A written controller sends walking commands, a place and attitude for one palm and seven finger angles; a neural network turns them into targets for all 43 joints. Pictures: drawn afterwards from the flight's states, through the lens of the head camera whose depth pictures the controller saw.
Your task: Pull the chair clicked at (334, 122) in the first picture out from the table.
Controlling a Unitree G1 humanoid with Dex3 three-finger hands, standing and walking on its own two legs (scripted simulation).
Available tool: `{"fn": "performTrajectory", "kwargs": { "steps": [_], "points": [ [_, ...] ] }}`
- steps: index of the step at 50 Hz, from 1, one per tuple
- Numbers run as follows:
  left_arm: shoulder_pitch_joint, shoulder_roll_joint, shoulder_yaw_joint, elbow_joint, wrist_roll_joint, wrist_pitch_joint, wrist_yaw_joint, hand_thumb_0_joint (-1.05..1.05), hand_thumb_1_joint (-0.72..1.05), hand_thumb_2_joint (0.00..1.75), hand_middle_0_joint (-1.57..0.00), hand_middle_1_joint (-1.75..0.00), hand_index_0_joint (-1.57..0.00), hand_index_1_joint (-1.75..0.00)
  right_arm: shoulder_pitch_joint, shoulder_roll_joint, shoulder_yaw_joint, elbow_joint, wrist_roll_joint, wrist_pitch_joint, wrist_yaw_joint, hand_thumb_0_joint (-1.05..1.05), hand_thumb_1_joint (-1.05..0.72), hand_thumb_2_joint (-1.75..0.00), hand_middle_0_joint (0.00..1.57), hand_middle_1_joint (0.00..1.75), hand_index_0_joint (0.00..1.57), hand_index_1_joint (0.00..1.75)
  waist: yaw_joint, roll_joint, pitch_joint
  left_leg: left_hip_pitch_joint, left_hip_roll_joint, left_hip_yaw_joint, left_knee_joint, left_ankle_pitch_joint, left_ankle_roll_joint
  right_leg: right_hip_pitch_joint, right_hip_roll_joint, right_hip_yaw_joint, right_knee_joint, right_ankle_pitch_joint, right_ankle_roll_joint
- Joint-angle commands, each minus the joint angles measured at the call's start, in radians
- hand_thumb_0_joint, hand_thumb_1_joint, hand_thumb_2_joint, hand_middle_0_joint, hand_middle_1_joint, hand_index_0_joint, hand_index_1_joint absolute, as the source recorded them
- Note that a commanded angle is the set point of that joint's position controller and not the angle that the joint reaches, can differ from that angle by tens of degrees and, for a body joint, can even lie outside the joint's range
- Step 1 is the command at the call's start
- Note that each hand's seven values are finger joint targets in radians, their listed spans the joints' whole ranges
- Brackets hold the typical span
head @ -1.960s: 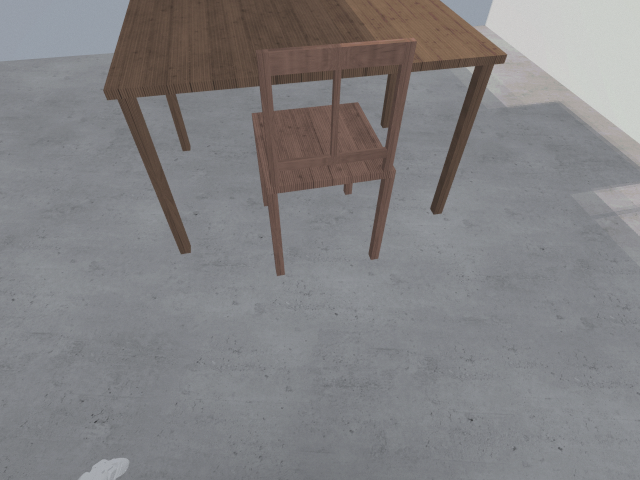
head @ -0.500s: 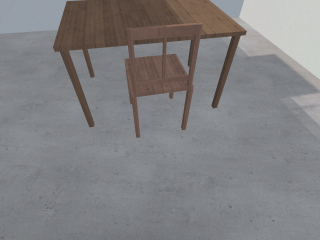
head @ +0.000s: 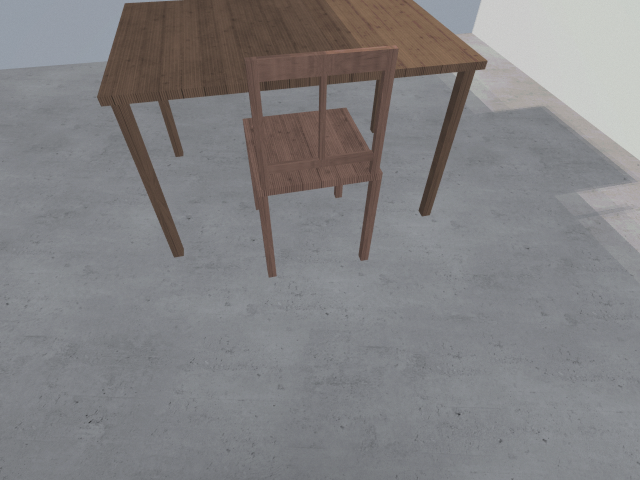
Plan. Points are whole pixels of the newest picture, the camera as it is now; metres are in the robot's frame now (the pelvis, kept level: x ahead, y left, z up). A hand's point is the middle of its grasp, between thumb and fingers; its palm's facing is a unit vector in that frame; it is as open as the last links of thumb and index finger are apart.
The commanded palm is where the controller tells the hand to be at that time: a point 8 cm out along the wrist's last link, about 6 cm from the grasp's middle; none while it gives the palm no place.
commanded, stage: walk to a spot facing it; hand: left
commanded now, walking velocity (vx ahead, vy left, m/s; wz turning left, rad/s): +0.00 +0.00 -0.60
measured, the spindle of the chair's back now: (322, 119) +1.04 +0.07 -0.11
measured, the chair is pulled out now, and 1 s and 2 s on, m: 0.00 0.00 0.00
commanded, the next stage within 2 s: none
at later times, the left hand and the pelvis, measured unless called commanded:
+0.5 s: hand out of the picture +0.03 +0.15 -0.16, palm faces -0.16 -0.95 -0.26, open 7.4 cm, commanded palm none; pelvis -0.02 -0.04 +0.00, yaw -15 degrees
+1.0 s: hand (198, 470) +0.17 +0.20 -0.19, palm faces -0.37 -0.91 -0.19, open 7.4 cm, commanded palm none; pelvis +0.12 +0.01 -0.02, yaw -30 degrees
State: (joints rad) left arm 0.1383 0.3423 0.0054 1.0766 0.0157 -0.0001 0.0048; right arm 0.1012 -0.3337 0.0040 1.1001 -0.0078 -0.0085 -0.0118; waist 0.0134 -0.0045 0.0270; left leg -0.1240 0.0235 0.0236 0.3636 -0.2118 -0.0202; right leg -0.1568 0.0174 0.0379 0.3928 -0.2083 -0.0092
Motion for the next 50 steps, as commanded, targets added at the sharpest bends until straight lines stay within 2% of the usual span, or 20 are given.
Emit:
{"fn": "performTrajectory", "kwargs": {
  "steps": [1,7,9,11,13,14,15,16,17,18,20,22,27,38,43,46,47,48,49,50],
  "points": [
    [0.027,0.107,0.030,-0.080,-0.003,0.017,0.010,0.00,0.90,0.90,-0.20,-0.30,-0.20,-0.30,0.051,-0.100,-0.036,-0.075,-0.004,0.003,-0.019,0.00,-0.90,-0.90,0.20,0.30,0.20,0.30,-0.021,0.009,-0.050,0.043,0.119,-0.022,0.038,0.182,0.022,-0.080,-0.109,0.123,0.036,0.298,-0.014],
    [0.059,0.085,0.050,-0.153,0.003,0.040,-0.005,0.00,0.90,0.90,-0.20,-0.30,-0.20,-0.30,0.048,-0.127,-0.074,-0.156,-0.007,0.019,-0.022,0.00,-0.90,-0.90,0.20,0.30,0.20,0.30,-0.015,0.093,-0.020,-0.016,0.212,-0.058,0.028,0.049,0.073,-0.205,-0.029,0.096,0.226,0.140,-0.003],
    [0.082,0.054,0.056,-0.169,0.004,0.047,-0.011,0.00,0.90,0.90,-0.20,-0.30,-0.20,-0.30,0.027,-0.137,-0.085,-0.177,-0.007,0.014,-0.019,0.00,-0.90,-0.90,0.20,0.30,0.20,0.30,0.000,0.185,-0.017,-0.062,0.314,-0.103,-0.022,0.121,0.142,-0.219,-0.001,0.009,0.429,-0.146,0.020],
    [0.110,0.034,0.065,-0.186,0.003,0.050,-0.015,0.00,0.90,0.90,-0.20,-0.30,-0.20,-0.30,-0.003,-0.128,-0.091,-0.207,-0.011,0.009,-0.017,0.00,-0.90,-0.90,0.20,0.30,0.20,0.30,0.018,0.211,-0.022,-0.095,0.356,-0.078,-0.003,0.217,0.179,-0.197,-0.043,-0.009,0.499,-0.284,0.026],
    [0.180,0.024,0.074,-0.180,0.004,0.044,-0.020,0.00,0.90,0.90,-0.20,-0.30,-0.20,-0.30,-0.037,-0.122,-0.097,-0.224,-0.013,0.014,-0.017,0.00,-0.90,-0.90,0.20,0.30,0.20,0.30,0.059,0.160,-0.033,-0.149,0.323,0.001,0.131,0.195,0.129,-0.096,-0.059,-0.025,0.360,-0.191,0.020],
    [0.244,0.043,0.083,-0.167,0.009,0.033,-0.018,0.00,0.90,0.90,-0.20,-0.30,-0.20,-0.30,-0.043,-0.104,-0.096,-0.230,-0.010,0.021,-0.015,0.00,-0.90,-0.90,0.20,0.30,0.20,0.30,0.091,0.046,-0.036,-0.203,0.244,0.074,0.319,0.105,0.060,-0.017,-0.068,0.003,0.166,-0.011,0.015],
    [0.258,0.155,0.102,-0.171,0.024,0.014,-0.003,0.00,0.90,0.90,-0.20,-0.30,-0.20,-0.30,0.006,-0.017,-0.083,-0.249,-0.004,0.033,-0.010,0.00,-0.90,-0.90,0.20,0.30,0.20,0.30,0.077,-0.325,-0.023,-0.399,0.067,0.140,0.604,-0.285,-0.028,0.019,-0.277,0.388,-0.063,0.192,-0.034],
    [0.269,0.183,0.101,-0.182,0.009,0.015,0.008,0.00,0.90,0.90,-0.20,-0.30,-0.20,-0.30,-0.002,-0.004,-0.076,-0.272,-0.005,0.037,-0.011,0.00,-0.90,-0.90,0.20,0.30,0.20,0.30,0.070,-0.337,-0.031,-0.448,0.011,0.008,0.751,-0.399,-0.033,-0.027,-0.370,0.582,-0.146,0.270,-0.102],
    [0.246,0.163,0.103,-0.188,0.003,0.016,0.015,0.00,0.90,0.90,-0.20,-0.30,-0.20,-0.30,0.012,-0.021,-0.082,-0.267,-0.006,0.043,-0.008,0.00,-0.90,-0.90,0.20,0.30,0.20,0.30,0.049,-0.259,-0.028,-0.454,0.042,-0.052,0.792,-0.342,-0.023,-0.016,-0.352,0.507,-0.169,0.109,-0.115],
    [0.212,0.121,0.104,-0.197,0.002,0.013,0.015,0.00,0.90,0.90,-0.20,-0.30,-0.20,-0.30,-0.007,-0.028,-0.083,-0.254,-0.007,0.039,-0.005,0.00,-0.90,-0.90,0.20,0.30,0.20,0.30,0.046,-0.229,-0.008,-0.486,0.054,-0.065,0.811,-0.264,-0.019,-0.029,-0.295,0.516,-0.190,-0.072,-0.090],
    [0.170,0.070,0.091,-0.205,-0.006,-0.003,0.008,0.00,0.90,0.90,-0.20,-0.30,-0.20,-0.30,0.009,-0.037,-0.089,-0.232,-0.013,0.025,0.003,0.00,-0.90,-0.90,0.20,0.30,0.20,0.30,0.018,-0.100,-0.010,-0.488,0.073,-0.061,0.808,-0.114,-0.028,0.001,-0.230,0.428,-0.170,-0.117,-0.080],
    [0.213,0.054,0.091,-0.188,-0.008,-0.021,0.004,0.00,0.90,0.90,-0.20,-0.30,-0.20,-0.30,0.024,-0.022,-0.090,-0.218,-0.016,0.017,0.011,0.00,-0.90,-0.90,0.20,0.30,0.20,0.30,0.023,-0.048,-0.057,-0.484,0.067,-0.051,0.786,-0.059,-0.033,0.061,-0.197,0.390,-0.164,-0.113,-0.088],
    [0.294,0.025,0.092,-0.157,-0.003,-0.040,-0.003,0.00,0.90,0.90,-0.20,-0.30,-0.20,-0.30,0.014,0.005,-0.092,-0.229,-0.023,0.009,0.015,0.00,-0.90,-0.90,0.20,0.30,0.20,0.30,0.034,-0.077,-0.031,-0.563,0.066,-0.057,0.765,-0.012,-0.049,0.100,-0.177,0.405,-0.196,-0.182,-0.099],
    [0.371,0.011,0.090,-0.138,0.009,-0.058,0.002,0.00,0.90,0.90,-0.20,-0.30,-0.20,-0.30,-0.091,0.026,-0.080,-0.309,-0.017,-0.018,0.020,0.00,-0.90,-0.90,0.20,0.30,0.20,0.30,0.062,-0.116,0.017,-0.578,0.051,-0.050,0.575,-0.047,-0.056,0.110,-0.186,0.490,-0.184,-0.068,-0.192],
    [0.322,0.044,0.099,-0.156,0.016,-0.052,0.012,0.00,0.90,0.90,-0.20,-0.30,-0.20,-0.30,-0.100,0.044,-0.079,-0.344,-0.003,-0.034,0.023,0.00,-0.90,-0.90,0.20,0.30,0.20,0.30,0.053,-0.130,0.027,-0.391,0.011,-0.040,0.372,-0.113,-0.037,0.017,-0.180,0.493,-0.132,0.024,-0.190],
    [0.239,0.051,0.107,-0.180,0.009,-0.046,0.010,0.00,0.90,0.90,-0.20,-0.30,-0.20,-0.30,0.048,0.028,-0.086,-0.307,0.004,-0.048,0.011,0.00,-0.90,-0.90,0.20,0.30,0.20,0.30,-0.023,-0.139,0.002,-0.059,-0.020,-0.029,0.160,-0.031,-0.020,-0.168,-0.107,0.435,-0.012,0.031,-0.137],
    [0.221,0.026,0.106,-0.189,0.007,-0.045,0.007,0.00,0.90,0.90,-0.20,-0.30,-0.20,-0.30,0.180,-0.014,-0.095,-0.266,0.006,-0.053,-0.004,0.00,-0.90,-0.90,0.20,0.30,0.20,0.30,-0.075,-0.041,-0.051,0.171,0.018,-0.052,0.087,-0.034,-0.007,-0.291,-0.041,0.378,0.118,0.017,-0.106],
    [0.230,-0.023,0.103,-0.201,-0.006,-0.042,-0.005,0.00,0.90,0.90,-0.20,-0.30,-0.20,-0.30,0.324,-0.109,-0.117,-0.230,-0.006,-0.057,-0.015,0.00,-0.90,-0.90,0.20,0.30,0.20,0.30,-0.127,0.208,-0.141,0.369,0.237,-0.293,0.009,-0.250,0.034,-0.457,0.075,0.244,0.382,-0.169,-0.066],
    [0.259,-0.057,0.100,-0.213,-0.006,-0.048,-0.012,0.00,0.90,0.90,-0.20,-0.30,-0.20,-0.30,0.379,-0.159,-0.121,-0.230,-0.014,-0.054,-0.012,0.00,-0.90,-0.90,0.20,0.30,0.20,0.30,-0.111,0.360,-0.143,0.338,0.463,-0.592,-0.152,-0.432,0.102,-0.573,0.107,0.071,0.664,-0.364,-0.010],
    [0.225,-0.030,0.107,-0.216,0.006,-0.047,-0.014,0.00,0.90,0.90,-0.20,-0.30,-0.20,-0.30,0.305,-0.132,-0.111,-0.252,-0.016,-0.044,-0.010,0.00,-0.90,-0.90,0.20,0.30,0.20,0.30,-0.089,0.234,-0.030,0.159,0.482,-0.623,-0.208,-0.493,0.145,-0.563,0.027,0.080,0.776,-0.316,-0.006]
  ]
}}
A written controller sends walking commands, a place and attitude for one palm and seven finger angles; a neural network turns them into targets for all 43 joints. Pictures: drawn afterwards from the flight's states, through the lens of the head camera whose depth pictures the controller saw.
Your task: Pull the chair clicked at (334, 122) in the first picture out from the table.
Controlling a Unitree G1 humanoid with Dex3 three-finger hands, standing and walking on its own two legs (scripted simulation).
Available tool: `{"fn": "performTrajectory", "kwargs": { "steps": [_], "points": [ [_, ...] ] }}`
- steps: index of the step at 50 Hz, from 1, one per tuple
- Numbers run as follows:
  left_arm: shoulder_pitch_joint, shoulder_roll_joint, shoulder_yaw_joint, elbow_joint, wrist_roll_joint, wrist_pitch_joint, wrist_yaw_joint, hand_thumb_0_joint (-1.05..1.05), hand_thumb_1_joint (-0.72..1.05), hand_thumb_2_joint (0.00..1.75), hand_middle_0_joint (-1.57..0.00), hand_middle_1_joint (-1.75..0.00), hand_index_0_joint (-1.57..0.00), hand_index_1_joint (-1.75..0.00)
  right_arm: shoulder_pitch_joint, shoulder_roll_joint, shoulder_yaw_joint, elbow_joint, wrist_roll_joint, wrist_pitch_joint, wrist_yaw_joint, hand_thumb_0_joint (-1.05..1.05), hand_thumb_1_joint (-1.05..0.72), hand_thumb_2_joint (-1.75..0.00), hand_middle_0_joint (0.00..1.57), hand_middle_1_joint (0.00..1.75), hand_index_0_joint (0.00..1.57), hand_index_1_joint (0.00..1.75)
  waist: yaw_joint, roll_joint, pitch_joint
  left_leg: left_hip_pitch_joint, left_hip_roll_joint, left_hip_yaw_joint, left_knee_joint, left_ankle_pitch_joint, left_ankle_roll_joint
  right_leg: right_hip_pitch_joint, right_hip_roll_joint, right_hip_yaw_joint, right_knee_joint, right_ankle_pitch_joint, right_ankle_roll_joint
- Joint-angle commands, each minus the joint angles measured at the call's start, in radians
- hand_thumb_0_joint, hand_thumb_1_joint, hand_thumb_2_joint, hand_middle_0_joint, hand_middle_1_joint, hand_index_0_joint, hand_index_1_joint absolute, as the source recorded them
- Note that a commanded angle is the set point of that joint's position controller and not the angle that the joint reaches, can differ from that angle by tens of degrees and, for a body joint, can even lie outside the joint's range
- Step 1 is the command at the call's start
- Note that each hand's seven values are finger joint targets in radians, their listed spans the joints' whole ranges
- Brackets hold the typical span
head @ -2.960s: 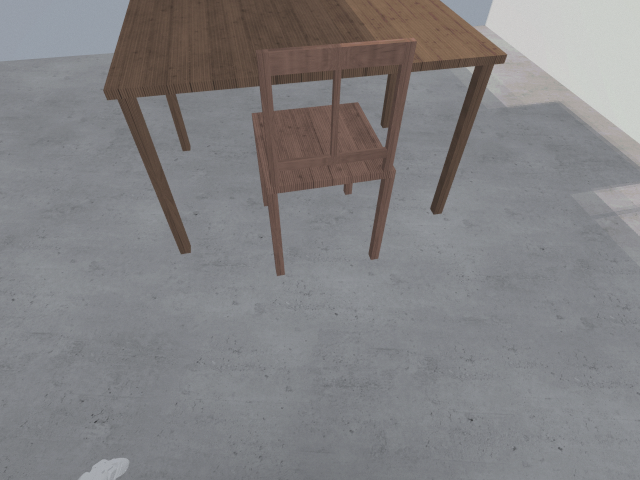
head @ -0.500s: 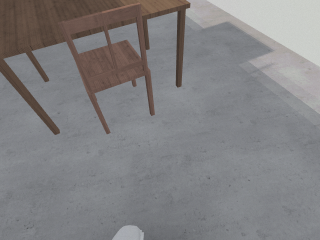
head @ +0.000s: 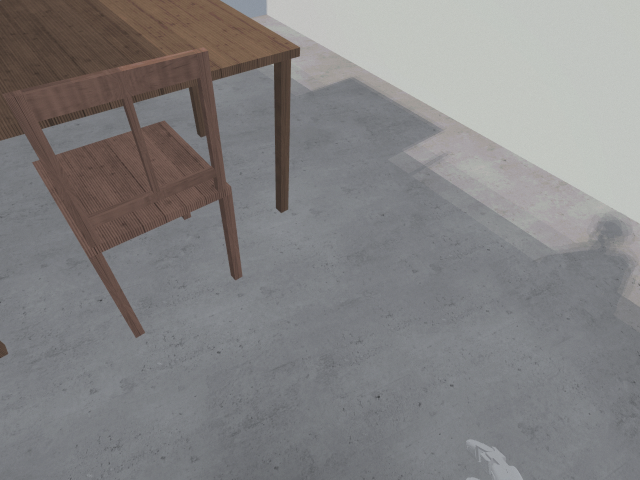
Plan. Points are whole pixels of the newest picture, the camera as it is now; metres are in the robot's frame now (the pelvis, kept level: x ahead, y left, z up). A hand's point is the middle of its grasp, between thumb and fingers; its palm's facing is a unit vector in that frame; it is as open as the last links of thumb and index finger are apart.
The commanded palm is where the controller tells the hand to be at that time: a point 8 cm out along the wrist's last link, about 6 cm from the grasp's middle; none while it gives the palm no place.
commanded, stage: walk to a spot facing it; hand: left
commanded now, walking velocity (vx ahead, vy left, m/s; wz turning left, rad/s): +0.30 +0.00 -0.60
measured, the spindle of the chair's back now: (142, 148) +0.76 +0.51 -0.09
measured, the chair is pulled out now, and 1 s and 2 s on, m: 0.00 0.00 0.00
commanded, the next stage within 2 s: none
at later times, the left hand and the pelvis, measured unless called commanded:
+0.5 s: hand (251, 360) +0.33 +0.15 -0.17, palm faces -0.37 -0.92 -0.09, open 7.4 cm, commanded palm none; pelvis +0.17 +0.03 +0.00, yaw -20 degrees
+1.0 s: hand (275, 268) +0.52 +0.15 -0.16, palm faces -0.51 -0.82 -0.28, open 7.3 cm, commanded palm none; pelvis +0.40 -0.03 +0.00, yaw -37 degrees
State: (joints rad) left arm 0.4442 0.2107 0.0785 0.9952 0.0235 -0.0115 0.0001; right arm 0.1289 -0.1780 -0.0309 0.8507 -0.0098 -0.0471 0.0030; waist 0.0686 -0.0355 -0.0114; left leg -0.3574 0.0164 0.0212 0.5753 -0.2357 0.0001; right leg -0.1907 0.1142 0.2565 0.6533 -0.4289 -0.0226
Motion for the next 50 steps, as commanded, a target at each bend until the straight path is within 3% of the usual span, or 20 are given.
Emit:
{"fn": "performTrajectory", "kwargs": {
  "steps": [1,4,7,14,22,27,28,29,30,31,32,33,34,35,37,38,41,46,49,50],
  "points": [
    [-0.082,0.117,0.041,-0.117,0.006,-0.027,-0.015,0.00,0.90,0.90,-0.20,-0.30,-0.20,-0.30,0.202,-0.208,-0.058,-0.019,-0.014,-0.007,-0.022,0.00,-0.90,-0.90,0.20,0.30,0.20,0.30,-0.097,0.152,0.073,0.253,0.411,-0.504,-0.442,-0.470,0.096,-0.500,-0.106,-0.158,0.568,-0.002,0.008],
    [-0.058,0.077,0.037,-0.086,0.018,0.005,-0.039,0.00,0.90,0.90,-0.20,-0.30,-0.20,-0.30,0.143,-0.114,-0.023,-0.003,-0.009,-0.031,-0.027,0.00,-0.90,-0.90,0.20,0.30,0.20,0.30,-0.029,0.187,0.141,0.125,0.297,-0.200,-0.429,-0.167,0.008,-0.464,-0.169,-0.195,0.612,0.177,0.023],
    [-0.069,0.040,0.029,-0.079,0.013,0.021,-0.044,0.00,0.90,0.90,-0.20,-0.30,-0.20,-0.30,0.219,-0.084,-0.015,0.044,0.001,-0.050,-0.038,0.00,-0.90,-0.90,0.20,0.30,0.20,0.30,-0.031,0.179,0.099,0.192,0.246,-0.023,-0.374,0.180,-0.034,-0.471,-0.166,-0.219,0.622,0.271,0.035],
    [-0.194,0.021,0.020,-0.099,0.014,0.043,-0.041,0.00,0.90,0.90,-0.20,-0.30,-0.20,-0.30,0.375,-0.079,-0.008,0.129,-0.002,-0.058,-0.051,0.00,-0.90,-0.90,0.20,0.30,0.20,0.30,-0.058,0.138,0.103,0.353,0.265,0.085,-0.327,0.519,-0.081,-0.632,-0.165,-0.252,0.628,0.330,0.042],
    [-0.419,-0.011,-0.011,-0.140,0.006,0.028,-0.051,0.00,0.90,0.90,-0.20,-0.30,-0.20,-0.30,0.511,-0.071,0.001,0.209,-0.016,-0.042,-0.057,0.00,-0.90,-0.90,0.20,0.30,0.20,0.30,-0.119,0.171,0.161,0.519,0.280,0.206,-0.289,0.824,-0.005,-0.595,-0.134,-0.424,0.268,0.244,-0.003],
    [-0.309,0.029,-0.001,-0.110,0.008,0.007,-0.036,0.00,0.90,0.90,-0.20,-0.30,-0.20,-0.30,0.497,-0.125,-0.022,0.201,-0.007,-0.026,-0.053,0.00,-0.90,-0.90,0.20,0.30,0.20,0.30,-0.050,0.242,0.048,0.501,0.290,0.301,0.018,1.350,-0.018,-0.263,-0.012,-0.526,0.049,0.148,-0.077],
    [-0.215,0.056,0.009,-0.088,0.010,-0.003,-0.032,0.00,0.90,0.90,-0.20,-0.30,-0.20,-0.30,0.457,-0.139,-0.025,0.182,-0.004,-0.026,-0.049,0.00,-0.90,-0.90,0.20,0.30,0.20,0.30,0.001,0.267,0.004,0.437,0.297,0.307,0.147,1.288,-0.021,-0.124,-0.015,-0.509,-0.010,0.157,-0.093],
    [-0.096,0.099,0.025,-0.052,0.012,-0.016,-0.028,0.00,0.90,0.90,-0.20,-0.30,-0.20,-0.30,0.406,-0.140,-0.025,0.156,0.003,-0.025,-0.041,0.00,-0.90,-0.90,0.20,0.30,0.20,0.30,0.059,0.261,-0.050,0.253,0.310,0.301,0.354,1.066,-0.026,0.133,-0.059,-0.456,-0.093,0.221,-0.125],
    [0.020,0.179,0.041,-0.027,0.008,-0.022,-0.021,0.00,0.90,0.90,-0.20,-0.30,-0.20,-0.30,0.363,-0.097,-0.020,0.119,0.021,-0.024,-0.031,0.00,-0.90,-0.90,0.20,0.30,0.20,0.30,0.116,0.101,-0.134,-0.042,0.211,0.291,0.687,0.292,-0.034,0.415,-0.281,-0.152,-0.147,0.359,-0.234],
    [0.050,0.240,0.048,-0.023,-0.017,-0.026,-0.009,0.00,0.90,0.90,-0.20,-0.30,-0.20,-0.30,0.327,-0.048,-0.022,0.070,0.023,-0.034,-0.034,0.00,-0.90,-0.90,0.20,0.30,0.20,0.30,0.081,-0.024,-0.220,-0.292,0.066,0.185,0.991,-0.364,-0.064,0.527,-0.518,0.297,-0.216,0.632,-0.353],
    [-0.006,0.233,0.050,-0.046,-0.030,-0.013,0.005,0.00,0.90,0.90,-0.20,-0.30,-0.20,-0.30,0.256,-0.086,-0.036,0.048,0.014,-0.030,-0.040,0.00,-0.90,-0.90,0.20,0.30,0.20,0.30,0.066,0.067,-0.124,-0.333,0.104,0.029,0.999,-0.284,-0.028,0.406,-0.531,0.259,-0.295,0.540,-0.365],
    [-0.075,0.201,0.040,-0.060,-0.028,-0.017,0.008,0.00,0.90,0.90,-0.20,-0.30,-0.20,-0.30,0.239,-0.054,-0.038,0.036,0.003,-0.027,-0.029,0.00,-0.90,-0.90,0.20,0.30,0.20,0.30,0.018,0.105,0.049,-0.355,0.138,-0.001,0.925,-0.174,-0.029,0.242,-0.476,0.109,-0.316,0.631,-0.118],
    [-0.133,0.169,0.033,-0.070,-0.025,-0.030,0.007,0.00,0.90,0.90,-0.20,-0.30,-0.20,-0.30,0.309,-0.038,-0.029,0.052,0.001,-0.012,-0.027,0.00,-0.90,-0.90,0.20,0.30,0.20,0.30,-0.051,0.008,0.000,-0.321,0.170,-0.023,0.872,-0.103,-0.047,0.186,-0.436,0.079,-0.327,0.616,-0.046],
    [-0.170,0.135,0.022,-0.076,-0.024,-0.039,0.009,0.00,0.90,0.90,-0.20,-0.30,-0.20,-0.30,0.296,-0.049,-0.032,0.068,-0.003,0.001,-0.029,0.00,-0.90,-0.90,0.20,0.30,0.20,0.30,-0.074,0.025,0.058,-0.260,0.184,-0.018,0.818,-0.084,-0.054,0.047,-0.407,0.023,-0.363,0.589,-0.037],
    [-0.170,0.115,0.016,-0.070,-0.008,-0.056,0.012,0.00,0.90,0.90,-0.20,-0.30,-0.20,-0.30,0.269,-0.044,-0.035,0.065,-0.012,0.014,-0.026,0.00,-0.90,-0.90,0.20,0.30,0.20,0.30,-0.098,0.069,0.088,-0.198,0.175,-0.005,0.709,-0.103,-0.060,-0.078,-0.359,-0.043,-0.370,0.618,-0.174],
    [-0.171,0.121,0.025,-0.075,-0.001,-0.060,0.010,0.00,0.90,0.90,-0.20,-0.30,-0.20,-0.30,0.270,-0.032,-0.038,0.061,-0.014,0.018,-0.024,0.00,-0.90,-0.90,0.20,0.30,0.20,0.30,-0.113,0.056,0.081,-0.193,0.177,0.012,0.649,-0.109,-0.071,-0.102,-0.342,-0.089,-0.361,0.632,-0.185],
    [-0.137,0.125,0.025,-0.067,-0.005,-0.063,-0.002,0.00,0.90,0.90,-0.20,-0.30,-0.20,-0.30,0.168,-0.034,-0.034,0.024,-0.013,0.021,-0.011,0.00,-0.90,-0.90,0.20,0.30,0.20,0.30,-0.091,-0.036,0.080,-0.217,0.157,0.033,0.523,-0.014,-0.088,-0.098,-0.267,-0.108,-0.347,0.655,-0.170],
    [-0.085,0.142,0.029,-0.071,-0.004,-0.053,0.002,0.00,0.90,0.90,-0.20,-0.30,-0.20,-0.30,-0.019,-0.059,-0.026,-0.042,-0.013,0.004,0.002,0.00,-0.90,-0.90,0.20,0.30,0.20,0.30,-0.031,-0.140,0.048,-0.194,0.086,0.077,0.230,0.019,-0.084,0.039,-0.225,-0.079,-0.249,0.813,-0.121],
    [-0.075,0.177,0.039,-0.086,-0.006,-0.037,0.008,0.00,0.90,0.90,-0.20,-0.30,-0.20,-0.30,-0.040,-0.086,-0.024,-0.059,-0.006,-0.004,-0.007,0.00,-0.90,-0.90,0.20,0.30,0.20,0.30,-0.025,-0.140,-0.020,-0.092,0.031,0.107,0.068,0.004,-0.071,0.137,-0.231,-0.039,-0.151,0.945,-0.104],
    [-0.086,0.184,0.040,-0.093,-0.009,-0.033,0.011,0.00,0.90,0.90,-0.20,-0.30,-0.20,-0.30,0.004,-0.104,-0.027,-0.049,-0.006,-0.005,-0.016,0.00,-0.90,-0.90,0.20,0.30,0.20,0.30,-0.050,-0.138,-0.052,0.005,0.015,0.113,-0.009,0.045,-0.065,0.127,-0.223,-0.035,-0.093,0.978,-0.087]
  ]
}}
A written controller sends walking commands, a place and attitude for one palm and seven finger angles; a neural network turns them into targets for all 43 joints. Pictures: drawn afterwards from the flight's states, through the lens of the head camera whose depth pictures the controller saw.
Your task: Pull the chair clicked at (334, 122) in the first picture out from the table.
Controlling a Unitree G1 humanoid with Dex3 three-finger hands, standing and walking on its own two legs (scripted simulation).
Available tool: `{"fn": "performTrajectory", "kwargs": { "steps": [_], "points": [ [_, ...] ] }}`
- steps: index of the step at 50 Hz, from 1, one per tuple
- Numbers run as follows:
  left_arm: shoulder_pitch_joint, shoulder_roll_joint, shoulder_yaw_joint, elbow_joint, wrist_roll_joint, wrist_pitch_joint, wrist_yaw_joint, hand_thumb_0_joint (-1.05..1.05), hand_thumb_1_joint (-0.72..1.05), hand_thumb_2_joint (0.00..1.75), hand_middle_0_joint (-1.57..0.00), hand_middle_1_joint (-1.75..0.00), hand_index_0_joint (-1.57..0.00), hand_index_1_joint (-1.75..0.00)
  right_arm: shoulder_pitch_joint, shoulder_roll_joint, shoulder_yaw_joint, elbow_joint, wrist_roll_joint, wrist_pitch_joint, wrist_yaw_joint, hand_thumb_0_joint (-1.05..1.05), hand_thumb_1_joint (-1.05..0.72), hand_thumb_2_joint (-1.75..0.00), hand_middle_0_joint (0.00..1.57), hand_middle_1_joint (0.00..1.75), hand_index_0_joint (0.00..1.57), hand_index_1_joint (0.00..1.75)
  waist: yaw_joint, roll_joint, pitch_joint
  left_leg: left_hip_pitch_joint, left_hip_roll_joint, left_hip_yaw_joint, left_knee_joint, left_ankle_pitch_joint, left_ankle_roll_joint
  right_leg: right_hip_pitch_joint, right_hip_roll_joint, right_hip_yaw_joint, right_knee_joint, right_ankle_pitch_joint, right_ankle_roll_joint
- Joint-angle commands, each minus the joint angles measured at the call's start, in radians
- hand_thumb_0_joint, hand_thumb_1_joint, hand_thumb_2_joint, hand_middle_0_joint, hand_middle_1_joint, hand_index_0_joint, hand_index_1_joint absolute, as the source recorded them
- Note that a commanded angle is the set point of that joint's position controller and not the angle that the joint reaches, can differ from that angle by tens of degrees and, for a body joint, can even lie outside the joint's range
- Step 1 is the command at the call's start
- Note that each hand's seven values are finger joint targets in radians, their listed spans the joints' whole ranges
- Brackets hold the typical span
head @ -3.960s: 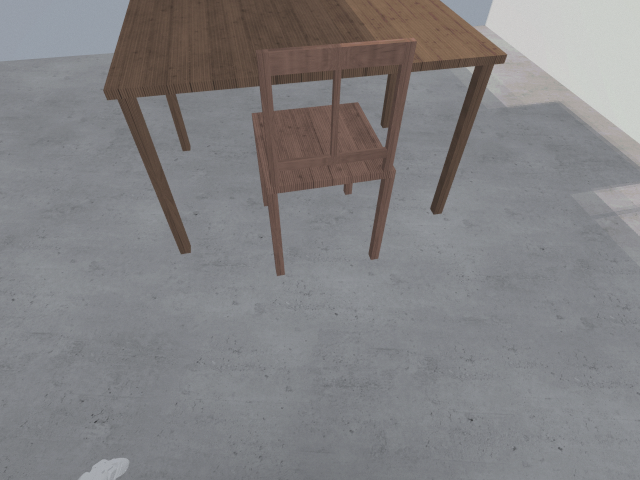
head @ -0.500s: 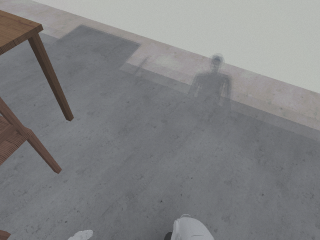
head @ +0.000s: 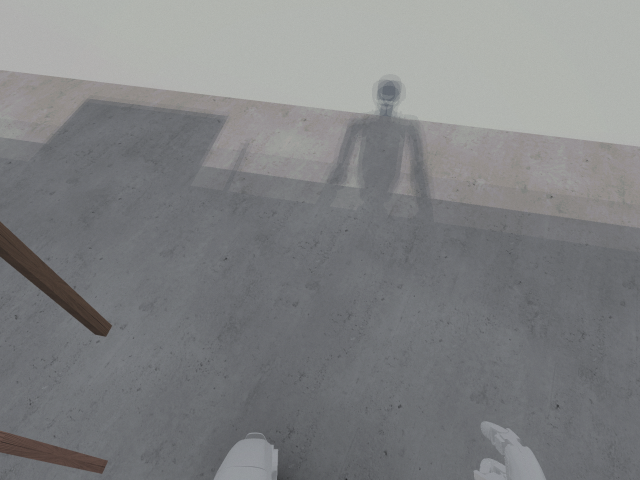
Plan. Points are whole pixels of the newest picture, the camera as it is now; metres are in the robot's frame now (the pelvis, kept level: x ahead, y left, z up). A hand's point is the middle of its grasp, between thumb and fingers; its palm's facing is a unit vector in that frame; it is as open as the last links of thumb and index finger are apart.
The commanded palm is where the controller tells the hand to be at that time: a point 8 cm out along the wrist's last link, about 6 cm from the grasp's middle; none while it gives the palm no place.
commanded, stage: walk to a spot facing it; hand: left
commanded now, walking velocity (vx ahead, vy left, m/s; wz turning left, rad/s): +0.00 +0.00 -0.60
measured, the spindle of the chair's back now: out of the picture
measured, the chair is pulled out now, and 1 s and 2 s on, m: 0.00 0.00 0.00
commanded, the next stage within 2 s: none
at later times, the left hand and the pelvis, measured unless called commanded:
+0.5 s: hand (232, 368) +0.28 +0.18 -0.15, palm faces -0.32 -0.92 -0.25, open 7.4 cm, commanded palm none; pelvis +0.10 +0.02 +0.00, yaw -20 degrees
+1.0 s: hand (247, 353) +0.31 +0.17 -0.18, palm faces -0.53 -0.83 -0.19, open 7.4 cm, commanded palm none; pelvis +0.13 +0.05 -0.01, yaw -37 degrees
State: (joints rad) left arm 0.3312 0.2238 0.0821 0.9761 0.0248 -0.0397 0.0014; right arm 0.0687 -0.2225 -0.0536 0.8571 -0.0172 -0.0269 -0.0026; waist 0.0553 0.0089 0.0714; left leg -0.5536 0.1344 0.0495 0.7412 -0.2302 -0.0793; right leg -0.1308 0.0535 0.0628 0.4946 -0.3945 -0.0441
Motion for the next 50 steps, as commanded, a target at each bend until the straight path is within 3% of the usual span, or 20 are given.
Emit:
{"fn": "performTrajectory", "kwargs": {
  "steps": [1,2,3,4,5,9,15,20,24,25,26,27,30,33,41,45,46,48,49,50],
  "points": [
    [0.006,0.174,0.037,-0.083,-0.017,-0.002,0.012,0.00,0.90,0.90,-0.20,-0.30,-0.20,-0.30,0.156,-0.094,-0.012,-0.027,-0.001,-0.026,-0.020,0.00,-0.90,-0.90,0.20,0.30,0.20,0.30,-0.086,-0.165,-0.180,0.379,-0.088,0.082,-0.277,0.144,0.028,0.002,-0.146,0.147,0.163,0.915,-0.033],
    [-0.003,0.140,0.032,-0.094,-0.027,-0.001,0.013,0.00,0.90,0.90,-0.20,-0.30,-0.20,-0.30,0.279,-0.173,-0.031,0.001,-0.008,-0.030,-0.026,0.00,-0.90,-0.90,0.20,0.30,0.20,0.30,-0.137,-0.024,-0.279,0.650,0.068,-0.038,-0.282,0.450,0.065,-0.161,-0.077,0.092,0.342,0.628,0.019],
    [0.054,0.077,0.019,-0.098,-0.041,-0.003,0.004,0.00,0.90,0.90,-0.20,-0.30,-0.20,-0.30,0.375,-0.274,-0.051,0.019,-0.013,-0.031,-0.025,0.00,-0.90,-0.90,0.20,0.30,0.20,0.30,-0.148,0.276,-0.395,0.873,0.399,-0.337,-0.215,0.917,0.205,-0.397,0.031,-0.025,0.676,-0.192,0.073],
    [0.080,0.102,0.019,-0.088,-0.029,0.002,0.012,0.00,0.90,0.90,-0.20,-0.30,-0.20,-0.30,0.371,-0.252,-0.031,0.016,-0.001,-0.018,-0.023,0.00,-0.90,-0.90,0.20,0.30,0.20,0.30,-0.136,0.207,-0.395,0.805,0.447,-0.334,-0.241,1.002,0.266,-0.405,-0.017,0.015,0.852,-0.271,0.075],
    [0.074,0.119,0.028,-0.078,-0.024,0.015,0.014,0.00,0.90,0.90,-0.20,-0.30,-0.20,-0.30,0.284,-0.197,-0.018,0.001,-0.001,-0.017,-0.022,0.00,-0.90,-0.90,0.20,0.30,0.20,0.30,-0.099,0.151,-0.313,0.699,0.409,-0.229,-0.280,0.861,0.251,-0.425,-0.062,0.020,0.893,-0.201,0.092],
    [-0.014,0.071,0.024,-0.106,-0.004,0.063,-0.023,0.00,0.90,0.90,-0.20,-0.30,-0.20,-0.30,0.121,-0.102,0.002,-0.019,-0.007,-0.014,-0.026,0.00,-0.90,-0.90,0.20,0.30,0.20,0.30,-0.043,0.217,-0.041,0.338,0.242,0.014,-0.388,0.533,0.159,-0.396,-0.123,-0.067,0.820,-0.040,0.116],
    [-0.061,0.033,0.027,-0.140,-0.005,0.098,-0.034,0.00,0.90,0.90,-0.20,-0.30,-0.20,-0.30,0.138,-0.124,-0.023,-0.010,-0.002,-0.001,-0.022,0.00,-0.90,-0.90,0.20,0.30,0.20,0.30,-0.047,0.199,-0.068,0.362,0.241,0.119,-0.438,0.257,0.177,-0.397,-0.148,-0.129,0.607,0.042,0.130],
    [-0.153,0.022,0.021,-0.183,-0.001,0.083,-0.034,0.00,0.90,0.90,-0.20,-0.30,-0.20,-0.30,0.169,-0.152,-0.051,-0.002,-0.012,0.008,-0.013,0.00,-0.90,-0.90,0.20,0.30,0.20,0.30,-0.081,0.199,-0.086,0.427,0.274,0.164,-0.379,0.299,0.185,-0.335,-0.140,-0.164,0.343,0.040,0.119],
    [-0.089,0.063,0.025,-0.172,0.002,0.054,-0.027,0.00,0.90,0.90,-0.20,-0.30,-0.20,-0.30,0.182,-0.166,-0.060,0.000,-0.011,0.020,-0.006,0.00,-0.90,-0.90,0.20,0.30,0.20,0.30,-0.038,0.128,-0.148,0.413,0.246,0.240,-0.121,0.331,0.099,-0.115,-0.094,-0.194,0.053,0.173,0.079],
    [-0.010,0.152,0.040,-0.151,0.010,0.036,-0.018,0.00,0.90,0.90,-0.20,-0.30,-0.20,-0.30,0.209,-0.134,-0.052,-0.013,-0.002,0.026,0.003,0.00,-0.90,-0.90,0.20,0.30,0.20,0.30,0.006,-0.087,-0.198,0.232,0.188,0.261,0.113,0.155,0.041,0.092,-0.205,-0.030,-0.060,0.384,0.025],
    [0.048,0.281,0.064,-0.138,0.008,0.026,-0.002,0.00,0.90,0.90,-0.20,-0.30,-0.20,-0.30,0.178,-0.054,-0.024,-0.068,-0.001,0.028,0.008,0.00,-0.90,-0.90,0.20,0.30,0.20,0.30,0.032,-0.358,-0.222,-0.048,0.015,0.207,0.387,-0.391,-0.013,0.185,-0.454,0.355,-0.095,0.804,-0.095],
    [0.062,0.300,0.067,-0.132,-0.011,0.033,0.013,0.00,0.90,0.90,-0.20,-0.30,-0.20,-0.30,0.153,-0.079,-0.025,-0.082,0.006,0.043,-0.008,0.00,-0.90,-0.90,0.20,0.30,0.20,0.30,0.036,-0.282,-0.242,-0.054,0.021,0.037,0.491,-0.441,-0.006,0.131,-0.508,0.350,-0.096,0.891,-0.172],
    [-0.089,0.190,0.043,-0.157,-0.015,0.041,0.020,0.00,0.90,0.90,-0.20,-0.30,-0.20,-0.30,0.119,-0.094,-0.027,-0.052,-0.001,0.048,-0.016,0.00,-0.90,-0.90,0.20,0.30,0.20,0.30,-0.022,-0.187,-0.164,-0.078,0.031,-0.026,0.505,-0.236,-0.011,0.078,-0.338,0.193,-0.080,0.745,-0.119],
    [-0.157,0.164,0.031,-0.172,-0.011,0.039,0.021,0.00,0.90,0.90,-0.20,-0.30,-0.20,-0.30,0.168,-0.088,-0.025,-0.021,-0.003,0.057,-0.018,0.00,-0.90,-0.90,0.20,0.30,0.20,0.30,-0.065,-0.146,-0.157,0.012,0.012,-0.012,0.395,-0.166,-0.026,-0.009,-0.283,0.102,-0.083,0.738,-0.099],
    [-0.132,0.193,0.040,-0.156,-0.002,0.054,0.012,0.00,0.90,0.90,-0.20,-0.30,-0.20,-0.30,0.099,-0.067,-0.020,-0.051,0.007,0.052,-0.022,0.00,-0.90,-0.90,0.20,0.30,0.20,0.30,-0.037,-0.163,-0.134,0.122,-0.063,-0.003,0.114,-0.198,-0.016,-0.078,-0.265,0.247,-0.102,0.581,-0.129],
    [-0.186,0.188,0.044,-0.171,-0.007,0.068,0.009,0.00,0.90,0.90,-0.20,-0.30,-0.20,-0.30,0.184,-0.069,-0.022,-0.033,0.014,0.039,-0.030,0.00,-0.90,-0.90,0.20,0.30,0.20,0.30,-0.080,-0.180,-0.152,0.316,-0.101,0.012,-0.156,-0.084,0.006,-0.171,-0.216,0.286,-0.043,0.499,-0.071],
    [-0.200,0.162,0.039,-0.177,-0.013,0.072,0.007,0.00,0.90,0.90,-0.20,-0.30,-0.20,-0.30,0.232,-0.086,-0.025,-0.020,0.013,0.031,-0.035,0.00,-0.90,-0.90,0.20,0.30,0.20,0.30,-0.104,-0.134,-0.167,0.432,-0.077,-0.001,-0.295,-0.007,0.018,-0.237,-0.169,0.258,0.013,0.421,-0.029],
    [-0.169,0.069,0.025,-0.215,-0.016,0.080,-0.006,0.00,0.90,0.90,-0.20,-0.30,-0.20,-0.30,0.229,-0.238,-0.050,-0.043,-0.004,0.024,-0.033,0.00,-0.90,-0.90,0.20,0.30,0.20,0.30,-0.094,0.342,-0.122,0.479,0.335,-0.400,-0.517,0.025,0.155,-0.495,0.031,-0.001,0.422,-0.181,0.092],
    [-0.169,0.111,0.035,-0.204,-0.001,0.082,-0.008,0.00,0.90,0.90,-0.20,-0.30,-0.20,-0.30,0.189,-0.230,-0.042,-0.061,-0.009,0.029,-0.031,0.00,-0.90,-0.90,0.20,0.30,0.20,0.30,-0.090,0.237,-0.083,0.361,0.373,-0.399,-0.515,-0.001,0.213,-0.461,-0.030,0.023,0.594,-0.174,0.097],
    [-0.124,0.123,0.049,-0.165,0.009,0.094,-0.010,0.00,0.90,0.90,-0.20,-0.30,-0.20,-0.30,0.104,-0.155,-0.027,-0.066,-0.008,0.024,-0.037,0.00,-0.90,-0.90,0.20,0.30,0.20,0.30,-0.044,0.237,-0.044,0.288,0.294,-0.303,-0.539,-0.046,0.173,-0.455,-0.048,0.047,0.663,-0.078,0.115]
  ]
}}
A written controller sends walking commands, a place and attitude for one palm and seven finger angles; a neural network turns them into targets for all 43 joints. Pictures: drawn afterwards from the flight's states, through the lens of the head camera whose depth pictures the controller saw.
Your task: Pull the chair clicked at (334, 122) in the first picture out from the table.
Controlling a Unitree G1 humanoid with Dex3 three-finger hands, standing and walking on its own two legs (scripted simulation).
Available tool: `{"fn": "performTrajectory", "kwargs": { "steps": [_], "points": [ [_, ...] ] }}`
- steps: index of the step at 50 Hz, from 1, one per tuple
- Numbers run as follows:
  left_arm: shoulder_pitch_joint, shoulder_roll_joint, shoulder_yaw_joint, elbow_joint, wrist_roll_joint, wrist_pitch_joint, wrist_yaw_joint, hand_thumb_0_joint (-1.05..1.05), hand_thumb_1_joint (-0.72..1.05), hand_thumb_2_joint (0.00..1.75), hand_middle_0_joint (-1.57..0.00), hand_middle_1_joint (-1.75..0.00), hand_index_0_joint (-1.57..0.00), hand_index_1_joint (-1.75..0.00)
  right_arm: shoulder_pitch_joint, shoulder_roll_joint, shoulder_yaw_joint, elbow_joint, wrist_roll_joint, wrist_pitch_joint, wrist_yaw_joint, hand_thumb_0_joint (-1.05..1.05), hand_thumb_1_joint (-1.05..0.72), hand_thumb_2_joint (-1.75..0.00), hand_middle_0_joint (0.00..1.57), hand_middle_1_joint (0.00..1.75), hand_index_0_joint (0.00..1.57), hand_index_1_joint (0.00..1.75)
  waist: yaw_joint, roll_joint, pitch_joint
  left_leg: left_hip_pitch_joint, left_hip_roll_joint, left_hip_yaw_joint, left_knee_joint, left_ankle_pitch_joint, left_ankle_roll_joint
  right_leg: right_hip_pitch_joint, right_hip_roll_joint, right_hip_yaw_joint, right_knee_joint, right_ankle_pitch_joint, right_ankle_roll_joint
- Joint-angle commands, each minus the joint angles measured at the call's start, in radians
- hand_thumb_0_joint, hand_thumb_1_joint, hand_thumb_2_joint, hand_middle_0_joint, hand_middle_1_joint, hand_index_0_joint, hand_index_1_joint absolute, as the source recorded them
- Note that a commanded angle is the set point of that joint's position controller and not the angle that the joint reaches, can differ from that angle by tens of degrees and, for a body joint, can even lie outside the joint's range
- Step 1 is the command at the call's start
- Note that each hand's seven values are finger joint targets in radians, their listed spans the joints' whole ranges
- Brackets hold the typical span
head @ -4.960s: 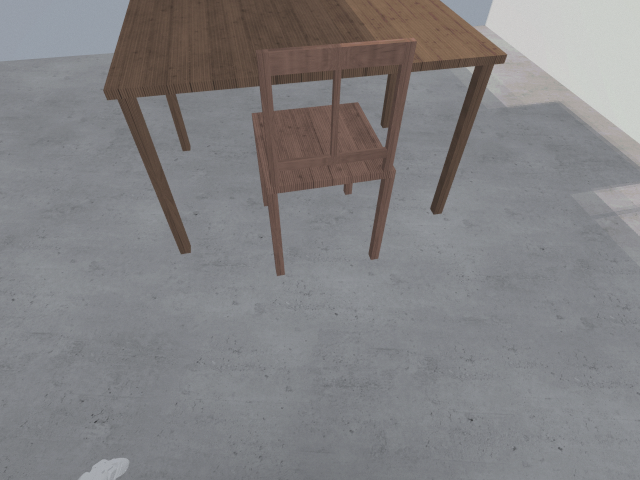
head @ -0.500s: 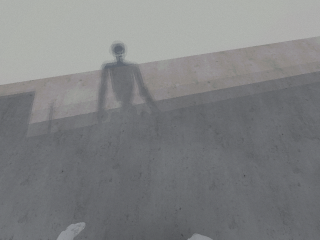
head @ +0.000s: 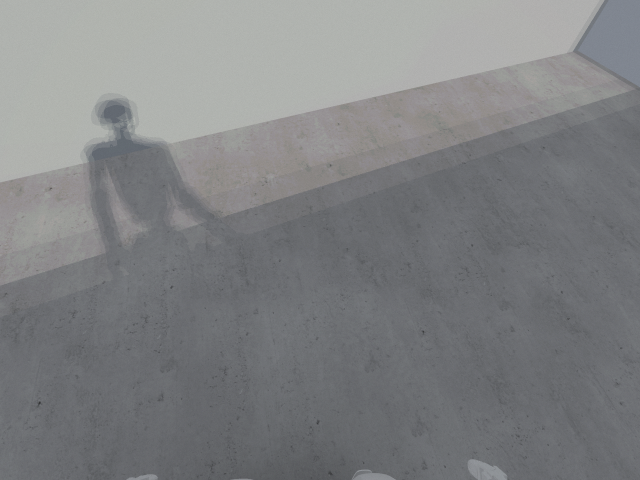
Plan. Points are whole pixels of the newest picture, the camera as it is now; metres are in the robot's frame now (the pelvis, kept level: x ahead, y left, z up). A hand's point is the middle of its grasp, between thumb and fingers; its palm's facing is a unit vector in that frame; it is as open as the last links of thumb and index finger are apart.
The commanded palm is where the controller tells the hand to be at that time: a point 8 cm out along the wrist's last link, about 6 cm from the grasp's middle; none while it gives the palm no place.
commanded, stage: walk to a spot facing it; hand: left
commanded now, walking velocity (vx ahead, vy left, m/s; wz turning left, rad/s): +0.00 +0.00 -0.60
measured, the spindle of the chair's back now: out of the picture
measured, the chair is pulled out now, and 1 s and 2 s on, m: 0.00 0.00 0.00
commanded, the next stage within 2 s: turn to face it in 1.42 s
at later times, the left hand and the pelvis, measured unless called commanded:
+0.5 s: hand (226, 471) +0.15 +0.13 -0.15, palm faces -0.31 -0.91 -0.27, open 7.4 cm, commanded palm none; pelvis -0.02 -0.03 +0.00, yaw -19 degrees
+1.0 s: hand (215, 470) +0.15 +0.15 -0.18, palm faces -0.46 -0.87 -0.18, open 7.4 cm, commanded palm none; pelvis +0.04 -0.02 +0.00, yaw -35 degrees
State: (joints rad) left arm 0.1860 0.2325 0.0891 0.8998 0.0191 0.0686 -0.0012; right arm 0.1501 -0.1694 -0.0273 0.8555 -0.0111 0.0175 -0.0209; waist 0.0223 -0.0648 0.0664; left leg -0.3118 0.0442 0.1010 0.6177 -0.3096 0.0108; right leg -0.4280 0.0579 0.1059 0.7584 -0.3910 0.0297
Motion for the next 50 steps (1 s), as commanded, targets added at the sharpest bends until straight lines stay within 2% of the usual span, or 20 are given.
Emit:
{"fn": "performTrajectory", "kwargs": {
  "steps": [1,4,13,18,20,21,22,23,24,25,27,30,36,40,43,46,47,48,49,50],
  "points": [
    [0.032,0.124,0.052,-0.076,0.016,-0.012,-0.018,0.00,0.90,0.90,-0.20,-0.30,-0.20,-0.30,-0.022,-0.189,-0.046,-0.086,-0.014,-0.025,-0.021,0.00,-0.90,-0.90,0.20,0.30,0.20,0.30,0.004,0.278,-0.021,0.022,0.324,-0.262,-0.403,0.029,0.066,-0.140,-0.055,-0.024,0.458,-0.028,0.043],
    [0.051,0.089,0.042,-0.062,0.010,-0.009,-0.031,0.00,0.90,0.90,-0.20,-0.30,-0.20,-0.30,-0.003,-0.173,-0.046,-0.077,-0.011,-0.031,-0.021,0.00,-0.90,-0.90,0.20,0.30,0.20,0.30,0.000,0.229,-0.053,0.120,0.256,-0.092,-0.346,0.183,0.062,-0.160,-0.068,-0.070,0.509,0.047,0.062],
    [-0.056,0.043,0.018,-0.093,0.002,-0.005,-0.033,0.00,0.90,0.90,-0.20,-0.30,-0.20,-0.30,0.154,-0.201,-0.074,0.002,-0.013,-0.024,-0.010,0.00,-0.90,-0.90,0.20,0.30,0.20,0.30,-0.078,0.255,-0.054,0.242,0.338,-0.017,-0.310,0.301,0.112,-0.099,-0.122,-0.161,0.195,-0.044,0.067],
    [-0.046,0.031,0.008,-0.092,0.000,-0.025,-0.027,0.00,0.90,0.90,-0.20,-0.30,-0.20,-0.30,0.154,-0.231,-0.091,0.023,-0.016,-0.020,0.002,0.00,-0.90,-0.90,0.20,0.30,0.20,0.30,-0.076,0.296,-0.112,0.262,0.359,0.051,-0.205,0.457,0.099,0.017,-0.091,-0.216,-0.018,-0.063,0.035],
    [0.011,0.049,0.011,-0.076,-0.001,-0.037,-0.021,0.00,0.90,0.90,-0.20,-0.30,-0.20,-0.30,0.136,-0.231,-0.093,0.023,-0.012,-0.017,0.006,0.00,-0.90,-0.90,0.20,0.30,0.20,0.30,-0.039,0.263,-0.147,0.219,0.347,0.110,-0.104,0.445,0.045,0.148,-0.082,-0.226,-0.198,0.086,0.012],
    [0.058,0.082,0.018,-0.062,0.001,-0.048,-0.016,0.00,0.90,0.90,-0.20,-0.30,-0.20,-0.30,0.140,-0.217,-0.090,0.021,-0.006,-0.015,0.010,0.00,-0.90,-0.90,0.20,0.30,0.20,0.30,-0.009,0.185,-0.177,0.148,0.317,0.145,0.019,0.381,-0.008,0.278,-0.103,-0.198,-0.340,0.227,-0.008],
    [0.114,0.199,0.035,-0.047,0.013,-0.065,-0.003,0.00,0.90,0.90,-0.20,-0.30,-0.20,-0.30,0.153,-0.151,-0.075,-0.005,0.001,-0.008,0.016,0.00,-0.90,-0.90,0.20,0.30,0.20,0.30,0.023,-0.114,-0.197,-0.115,0.224,0.165,0.216,0.021,-0.071,0.475,-0.307,0.079,-0.427,0.450,-0.086],
    [0.159,0.277,0.053,-0.034,0.004,-0.062,0.012,0.00,0.90,0.90,-0.20,-0.30,-0.20,-0.30,0.064,-0.104,-0.052,-0.059,-0.005,-0.001,0.016,0.00,-0.90,-0.90,0.20,0.30,0.20,0.30,0.056,-0.259,-0.169,-0.309,0.108,0.089,0.420,-0.344,-0.103,0.460,-0.477,0.303,-0.402,0.783,-0.189],
    [0.172,0.262,0.051,-0.027,-0.004,-0.058,0.021,0.00,0.90,0.90,-0.20,-0.30,-0.20,-0.30,0.047,-0.124,-0.054,-0.063,-0.001,0.009,0.004,0.00,-0.90,-0.90,0.20,0.30,0.20,0.30,0.056,-0.155,-0.173,-0.309,0.115,-0.034,0.513,-0.319,-0.088,0.423,-0.475,0.235,-0.380,0.786,-0.238],
    [0.122,0.221,0.048,-0.034,-0.005,-0.060,0.026,0.00,0.90,0.90,-0.20,-0.30,-0.20,-0.30,0.037,-0.122,-0.053,-0.052,-0.002,0.013,0.001,0.00,-0.90,-0.90,0.20,0.30,0.20,0.30,0.034,-0.152,-0.133,-0.338,0.124,-0.064,0.532,-0.251,-0.088,0.393,-0.404,0.189,-0.393,0.720,-0.215],
    [0.033,0.167,0.031,-0.050,-0.009,-0.059,0.026,0.00,0.90,0.90,-0.20,-0.30,-0.20,-0.30,0.029,-0.143,-0.061,-0.024,-0.008,0.016,0.001,0.00,-0.90,-0.90,0.20,0.30,0.20,0.30,0.001,-0.106,-0.089,-0.331,0.122,-0.084,0.557,-0.127,-0.104,0.362,-0.320,0.127,-0.372,0.720,-0.181],
    [0.023,0.155,0.020,-0.057,-0.010,-0.071,0.018,0.00,0.90,0.90,-0.20,-0.30,-0.20,-0.30,0.075,-0.139,-0.059,0.004,-0.011,0.018,0.003,0.00,-0.90,-0.90,0.20,0.30,0.20,0.30,-0.027,-0.071,-0.106,-0.275,0.100,-0.064,0.507,-0.060,-0.125,0.349,-0.274,0.070,-0.370,0.759,-0.163],
    [0.090,0.170,0.027,-0.036,-0.005,-0.079,0.006,0.00,0.90,0.90,-0.20,-0.30,-0.20,-0.30,-0.026,-0.152,-0.060,-0.036,-0.018,0.005,0.015,0.00,-0.90,-0.90,0.20,0.30,0.20,0.30,0.018,-0.060,-0.062,-0.300,0.073,-0.065,0.392,-0.052,-0.127,0.340,-0.271,0.222,-0.466,0.285,-0.204],
    [0.114,0.180,0.031,-0.029,0.001,-0.086,0.004,0.00,0.90,0.90,-0.20,-0.30,-0.20,-0.30,-0.085,-0.143,-0.056,-0.070,-0.014,-0.016,0.023,0.00,-0.90,-0.90,0.20,0.30,0.20,0.30,0.039,-0.067,-0.056,-0.259,0.041,-0.070,0.252,-0.097,-0.108,0.339,-0.279,0.301,-0.481,0.165,-0.225],
    [0.087,0.191,0.035,-0.036,0.004,-0.084,0.002,0.00,0.90,0.90,-0.20,-0.30,-0.20,-0.30,-0.065,-0.132,-0.055,-0.081,-0.006,-0.029,0.022,0.00,-0.90,-0.90,0.20,0.30,0.20,0.30,0.024,-0.092,-0.041,-0.134,0.009,-0.068,0.120,-0.124,-0.088,0.256,-0.270,0.329,-0.464,0.139,-0.217],
    [0.031,0.168,0.031,-0.043,-0.005,-0.077,-0.003,0.00,0.90,0.90,-0.20,-0.30,-0.20,-0.30,0.071,-0.142,-0.053,-0.038,-0.002,-0.044,0.008,0.00,-0.90,-0.90,0.20,0.30,0.20,0.30,-0.048,-0.066,-0.057,0.193,-0.025,-0.038,-0.148,0.034,-0.074,0.061,-0.171,0.276,-0.354,0.102,-0.144],
    [0.032,0.111,0.019,-0.055,-0.008,-0.077,-0.006,0.00,0.90,0.90,-0.20,-0.30,-0.20,-0.30,0.162,-0.195,-0.062,-0.010,-0.003,-0.053,-0.003,0.00,-0.90,-0.90,0.20,0.30,0.20,0.30,-0.085,0.095,-0.106,0.383,0.082,-0.123,-0.250,-0.010,-0.058,-0.066,-0.084,0.197,-0.206,0.035,-0.098],
    [0.047,0.048,0.007,-0.072,-0.020,-0.074,-0.018,0.00,0.90,0.90,-0.20,-0.30,-0.20,-0.30,0.241,-0.309,-0.085,0.001,-0.019,-0.055,-0.005,0.00,-0.90,-0.90,0.20,0.30,0.20,0.30,-0.117,0.401,-0.141,0.489,0.370,-0.471,-0.379,-0.249,0.019,-0.265,0.049,0.030,0.090,-0.193,-0.036],
    [0.014,0.081,0.015,-0.087,-0.003,-0.076,-0.021,0.00,0.90,0.90,-0.20,-0.30,-0.20,-0.30,0.249,-0.328,-0.082,-0.005,-0.015,-0.049,-0.005,0.00,-0.90,-0.90,0.20,0.30,0.20,0.30,-0.119,0.366,-0.074,0.354,0.495,-0.569,-0.459,-0.372,0.086,-0.294,-0.025,-0.038,0.269,-0.202,-0.018],
    [0.020,0.104,0.027,-0.079,0.006,-0.072,-0.028,0.00,0.90,0.90,-0.20,-0.30,-0.20,-0.30,0.181,-0.282,-0.068,-0.027,-0.018,-0.044,0.000,0.00,-0.90,-0.90,0.20,0.30,0.20,0.30,-0.082,0.262,-0.007,0.218,0.462,-0.515,-0.486,-0.389,0.100,-0.259,-0.073,-0.033,0.344,-0.134,-0.013]
  ]
}}
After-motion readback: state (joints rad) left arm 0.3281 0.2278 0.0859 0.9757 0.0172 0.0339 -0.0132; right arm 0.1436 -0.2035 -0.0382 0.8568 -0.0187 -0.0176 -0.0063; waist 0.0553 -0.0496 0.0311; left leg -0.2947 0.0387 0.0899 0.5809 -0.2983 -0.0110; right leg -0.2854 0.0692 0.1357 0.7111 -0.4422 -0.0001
